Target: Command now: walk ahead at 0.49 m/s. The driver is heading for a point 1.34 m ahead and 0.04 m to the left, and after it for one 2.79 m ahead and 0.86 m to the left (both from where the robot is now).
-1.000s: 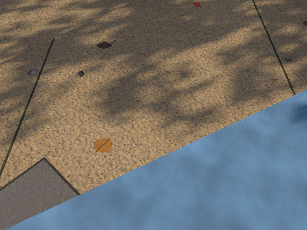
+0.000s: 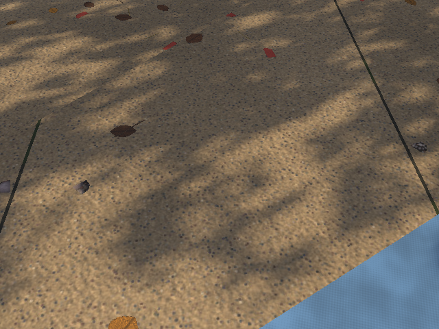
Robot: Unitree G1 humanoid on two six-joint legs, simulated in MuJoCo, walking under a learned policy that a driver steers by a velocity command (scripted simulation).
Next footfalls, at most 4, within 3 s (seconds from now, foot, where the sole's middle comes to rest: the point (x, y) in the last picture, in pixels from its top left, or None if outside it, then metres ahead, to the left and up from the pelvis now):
0.30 right None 0.34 -0.17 -0.78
0.86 left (197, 291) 0.65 0.08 -0.78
1.38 right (256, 215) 0.93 -0.14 -0.78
1.80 left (195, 231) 0.87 0.08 -0.78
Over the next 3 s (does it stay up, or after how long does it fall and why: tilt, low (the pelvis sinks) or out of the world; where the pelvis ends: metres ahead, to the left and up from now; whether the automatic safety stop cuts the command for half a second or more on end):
stays up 1.42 0.01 -0.01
